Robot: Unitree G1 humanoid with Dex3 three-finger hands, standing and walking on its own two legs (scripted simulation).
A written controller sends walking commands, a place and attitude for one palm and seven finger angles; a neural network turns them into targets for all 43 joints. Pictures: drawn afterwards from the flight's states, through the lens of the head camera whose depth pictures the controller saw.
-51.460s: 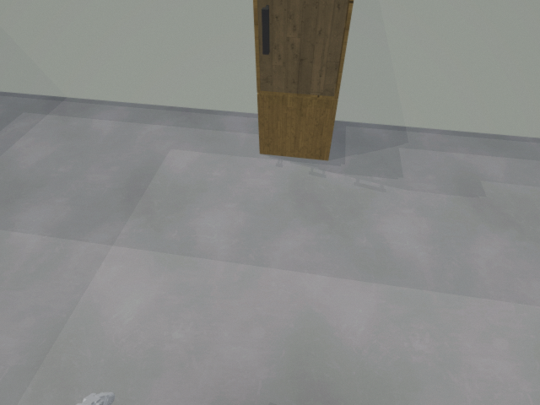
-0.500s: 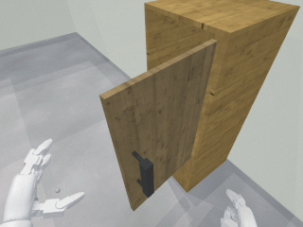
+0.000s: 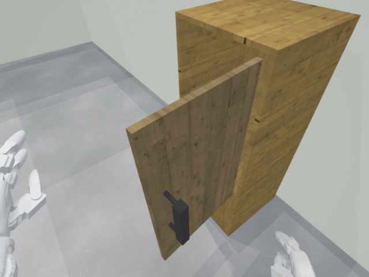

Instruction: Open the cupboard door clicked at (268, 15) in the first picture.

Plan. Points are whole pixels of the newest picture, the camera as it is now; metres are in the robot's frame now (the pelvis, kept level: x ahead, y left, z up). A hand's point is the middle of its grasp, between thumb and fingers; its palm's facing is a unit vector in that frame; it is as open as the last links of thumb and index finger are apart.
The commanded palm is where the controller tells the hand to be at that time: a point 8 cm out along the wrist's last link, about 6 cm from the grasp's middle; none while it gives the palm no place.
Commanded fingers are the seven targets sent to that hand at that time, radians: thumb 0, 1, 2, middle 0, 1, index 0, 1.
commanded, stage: draw the hand back to the body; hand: left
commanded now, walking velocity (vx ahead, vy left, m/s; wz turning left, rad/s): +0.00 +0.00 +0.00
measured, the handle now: (175, 217) +0.28 +0.07 -0.05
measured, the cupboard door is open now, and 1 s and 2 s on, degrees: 96 96 96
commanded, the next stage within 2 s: step back with the hand held close in 0.22 s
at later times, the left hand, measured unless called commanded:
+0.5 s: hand (48, 197) +0.19 +0.25 +0.16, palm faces +0.45 -0.78 -0.44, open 7.4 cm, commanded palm +0.13 +0.28 +0.18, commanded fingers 0.00 0.90 0.90 -0.20 -0.30 -0.20 -0.30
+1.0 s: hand (17, 234) +0.13 +0.27 +0.15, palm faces +0.40 -0.76 -0.51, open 7.4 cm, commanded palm +0.07 +0.31 +0.18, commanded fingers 0.00 0.90 0.90 -0.20 -0.30 -0.20 -0.30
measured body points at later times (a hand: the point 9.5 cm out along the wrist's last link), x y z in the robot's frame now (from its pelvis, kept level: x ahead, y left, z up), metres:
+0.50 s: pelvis -0.01 -0.01 +0.00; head -0.01 -0.03 +0.45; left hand +0.16 +0.29 +0.19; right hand +0.18 -0.24 -0.08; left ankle -0.01 +0.08 -0.74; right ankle -0.03 -0.12 -0.74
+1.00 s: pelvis -0.07 +0.01 -0.01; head -0.05 +0.02 +0.44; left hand +0.10 +0.31 +0.18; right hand +0.10 -0.24 -0.08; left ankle -0.01 +0.08 -0.74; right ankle -0.03 -0.12 -0.74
